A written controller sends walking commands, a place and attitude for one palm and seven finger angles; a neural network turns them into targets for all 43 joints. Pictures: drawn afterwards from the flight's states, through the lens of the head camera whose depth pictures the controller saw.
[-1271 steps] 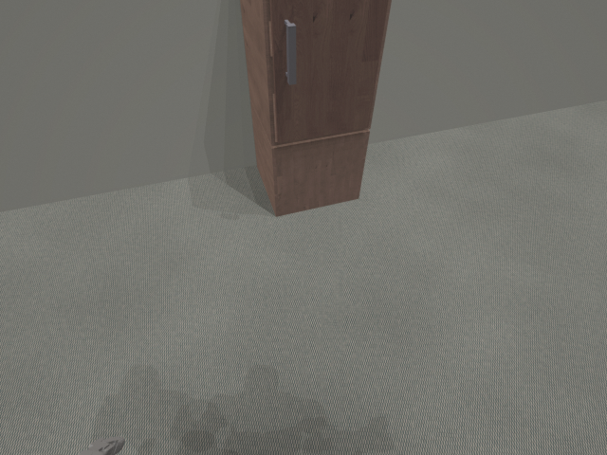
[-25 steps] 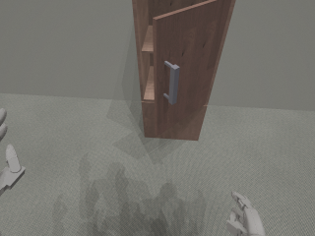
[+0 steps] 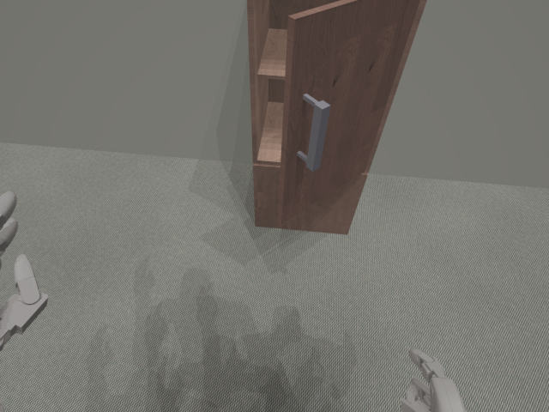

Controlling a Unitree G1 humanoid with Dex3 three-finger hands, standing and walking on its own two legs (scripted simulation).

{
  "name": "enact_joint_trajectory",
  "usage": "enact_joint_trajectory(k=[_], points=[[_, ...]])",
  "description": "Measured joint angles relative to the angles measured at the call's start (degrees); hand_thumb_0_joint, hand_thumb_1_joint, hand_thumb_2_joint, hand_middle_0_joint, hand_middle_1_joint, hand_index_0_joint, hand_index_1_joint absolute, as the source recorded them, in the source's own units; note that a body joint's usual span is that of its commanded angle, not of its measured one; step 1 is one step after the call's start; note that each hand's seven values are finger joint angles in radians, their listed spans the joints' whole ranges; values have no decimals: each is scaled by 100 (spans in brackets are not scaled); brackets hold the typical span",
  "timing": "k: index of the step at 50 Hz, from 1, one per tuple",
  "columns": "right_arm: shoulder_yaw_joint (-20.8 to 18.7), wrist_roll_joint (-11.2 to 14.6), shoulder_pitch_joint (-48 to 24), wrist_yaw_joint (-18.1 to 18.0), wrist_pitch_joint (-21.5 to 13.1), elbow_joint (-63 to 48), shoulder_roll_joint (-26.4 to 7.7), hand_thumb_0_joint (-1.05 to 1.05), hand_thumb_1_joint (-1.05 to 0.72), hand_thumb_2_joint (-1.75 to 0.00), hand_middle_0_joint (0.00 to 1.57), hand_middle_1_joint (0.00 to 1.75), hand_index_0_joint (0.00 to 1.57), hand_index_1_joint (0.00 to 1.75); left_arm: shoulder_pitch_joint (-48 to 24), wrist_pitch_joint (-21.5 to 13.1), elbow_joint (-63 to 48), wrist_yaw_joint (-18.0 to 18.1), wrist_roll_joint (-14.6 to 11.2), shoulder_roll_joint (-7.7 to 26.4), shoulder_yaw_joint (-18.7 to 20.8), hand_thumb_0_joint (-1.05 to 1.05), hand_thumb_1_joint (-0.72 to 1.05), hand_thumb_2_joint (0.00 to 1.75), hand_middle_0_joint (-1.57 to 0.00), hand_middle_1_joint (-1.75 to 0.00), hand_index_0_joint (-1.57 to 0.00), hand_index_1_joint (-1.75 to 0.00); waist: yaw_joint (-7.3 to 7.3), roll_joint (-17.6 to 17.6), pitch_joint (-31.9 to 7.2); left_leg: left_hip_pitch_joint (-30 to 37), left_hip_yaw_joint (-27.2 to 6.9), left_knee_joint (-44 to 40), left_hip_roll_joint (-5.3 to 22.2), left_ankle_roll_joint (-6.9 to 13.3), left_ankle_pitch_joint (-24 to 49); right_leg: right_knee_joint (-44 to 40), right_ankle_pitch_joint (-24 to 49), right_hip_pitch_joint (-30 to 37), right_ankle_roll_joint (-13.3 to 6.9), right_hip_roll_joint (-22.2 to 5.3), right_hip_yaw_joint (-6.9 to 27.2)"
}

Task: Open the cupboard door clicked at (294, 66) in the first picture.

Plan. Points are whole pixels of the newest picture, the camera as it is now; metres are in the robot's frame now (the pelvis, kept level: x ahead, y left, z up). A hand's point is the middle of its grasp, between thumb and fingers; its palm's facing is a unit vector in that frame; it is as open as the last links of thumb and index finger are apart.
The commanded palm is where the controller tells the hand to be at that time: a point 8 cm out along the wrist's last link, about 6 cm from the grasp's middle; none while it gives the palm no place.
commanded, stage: stop stepping back and stand still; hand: left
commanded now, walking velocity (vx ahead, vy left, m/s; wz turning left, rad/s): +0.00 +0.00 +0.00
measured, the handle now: (310, 133) +0.69 -0.04 +0.00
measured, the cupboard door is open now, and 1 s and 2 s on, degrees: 44 44 44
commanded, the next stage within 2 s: let the arm hang, fingers relaxed in 0.08 s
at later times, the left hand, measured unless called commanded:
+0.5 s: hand out of the picture +0.05 +0.15 -0.18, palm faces +0.03 -0.98 -0.19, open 7.1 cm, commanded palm none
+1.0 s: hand out of the picture -0.01 +0.14 -0.17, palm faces +0.07 -0.97 -0.22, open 7.4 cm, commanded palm none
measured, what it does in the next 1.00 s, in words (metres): stands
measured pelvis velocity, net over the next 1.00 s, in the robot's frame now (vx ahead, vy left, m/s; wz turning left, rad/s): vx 0.00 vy -0.03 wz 0.02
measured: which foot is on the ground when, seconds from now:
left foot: down 0.00-1.00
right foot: down 0.00-1.00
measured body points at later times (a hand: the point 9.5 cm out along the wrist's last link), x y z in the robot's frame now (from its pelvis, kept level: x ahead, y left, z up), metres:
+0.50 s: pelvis -0.01 -0.03 -0.01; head +0.03 -0.02 +0.44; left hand +0.05 +0.20 -0.16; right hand +0.05 -0.28 -0.15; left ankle +0.00 +0.08 -0.74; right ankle +0.02 -0.11 -0.74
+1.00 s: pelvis +0.00 -0.03 +0.00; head +0.01 -0.05 +0.45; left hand -0.01 +0.19 -0.15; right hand -0.03 -0.23 -0.17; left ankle +0.00 +0.08 -0.74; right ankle +0.02 -0.11 -0.74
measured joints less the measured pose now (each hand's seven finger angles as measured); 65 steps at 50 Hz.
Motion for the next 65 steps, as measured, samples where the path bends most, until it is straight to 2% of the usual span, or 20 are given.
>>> enact_joint_trajectory(k=[9, 10, 11, 13, 15, 17, 20, 23, 25, 28, 39, 51, 65], points=[[-2, -3, -61, 13, -15, -63, 9, 1, -91, -90, 20, 30, 20, 30, 56, -150, -158, 25, -6, 111, 120, 1, 89, 90, -21, -30, -21, -30, 22, 73, -64, -7, -31, -17, 24, -38, 26, -46, 29, 13, -31, 26, -31], [-43, 22, -91, 121, -176, 87, -31, 1, -91, -90, 20, 30, 20, 30, -85, -269, 178, -33, 68, 151, -5, 1, 89, 90, -21, -30, -21, -30, 31, 126, -123, -106, -54, 60, 19, -38, 12, 31, 6, -72, -35, 13, -55], [-82, 15, -150, 252, -248, 286, -122, 1, -91, -90, 20, 30, 20, 30, -376, -241, 747, -188, 169, 190, -240, 0, 89, 90, -21, -30, -21, -30, 68, 200, -177, -222, -81, 176, -4, -29, -16, 178, -52, -189, -38, -21, -84], [-93, -30, -322, 427, -103, 628, -335, 1, -91, -90, 20, 30, 20, 30, -972, 203, 2120, -498, 304, 123, -751, 0, 90, 90, -20, -30, -20, -30, 106, 359, -246, -405, -91, 388, -60, 1, -82, 514, -197, -420, -41, -99, -94], [-88, -86, -487, 485, 87, 877, -458, 1, -91, -90, 21, 30, 20, 30, -1390, 668, 3545, -695, 387, -87, -1169, 0, 90, 90, -20, -30, -20, -30, 57, 459, -243, -529, -43, 546, -106, 27, -142, 836, -333, -633, -46, -162, -43], [-77, -130, -555, 490, 221, 1046, -485, 1, -91, -90, 21, 30, 20, 30, -1612, 987, 4772, -824, 444, -345, -1530, 0, 91, 90, -20, -30, -19, -29, -34, 479, -156, -568, 3, 627, -108, 21, -177, 1000, -396, -727, -55, -171, 6], [-50, -154, -425, 478, 379, 1263, -390, 1, -91, -90, 20, 30, 20, 30, -1701, 1188, 6090, -933, 473, -732, -1966, 0, 91, 90, -20, -30, -19, -29, -155, 278, 15, -543, 4, 646, -81, -42, -178, 1075, -443, -729, -134, -147, 7], [-5, -174, -140, 447, 524, 1590, -215, 1, -91, -90, 20, 30, 20, 30, -1684, 1246, 7017, -941, 432, -1091, -2233, 1, 91, 90, -20, -30, -20, -29, -194, -65, 164, -467, -69, 623, -44, -119, -166, 1056, -467, -634, -209, -111, -66], [20, -175, 89, 415, 599, 1854, -78, 1, -91, -90, 20, 30, 20, 30, -1717, 1179, 7415, -776, 348, -1168, -2079, -1, 97, 90, -21, -30, -20, -30, -153, -238, 221, -423, -158, 576, 8, -171, -141, 933, -431, -528, -245, -56, -157], [44, -180, 379, 368, 686, 2238, 59, 1, -91, -90, 20, 30, 20, 30, -1748, 1097, 7879, -791, 341, -1049, -2076, -2, 101, 90, -21, -30, -21, -30, -76, -294, 230, -334, -274, 466, 91, -237, -87, 645, -317, -329, -293, 43, -276], [-2, -158, 679, 285, 681, 2806, 292, 1, -91, -90, 20, 30, 20, 30, -1557, 988, 8957, -797, 309, -1107, -2094, 0, 93, 90, -20, -30, -20, -29, -81, 165, 70, 1, -259, 102, 156, -264, 33, 156, -123, 45, -323, 144, -260], [53, -155, 693, 245, 566, 3039, 596, 0, -91, -90, 20, 30, 20, 30, -1605, 901, 9174, -747, 294, -1367, -2087, 0, 91, 90, -20, -30, -20, -29, -52, 151, -68, 168, -189, -75, 139, -248, 38, 71, -138, 147, -289, 136, -186], [16, -141, 580, 173, 506, 3064, 532, 0, -91, -90, 20, 30, 20, 30, -1542, 862, 9273, -743, 305, -1484, -2090, 0, 92, 90, -20, -30, -20, -29, -21, 63, -36, 319, -145, -192, 109, -219, 4, 9, -181, 261, -241, 114, -138]])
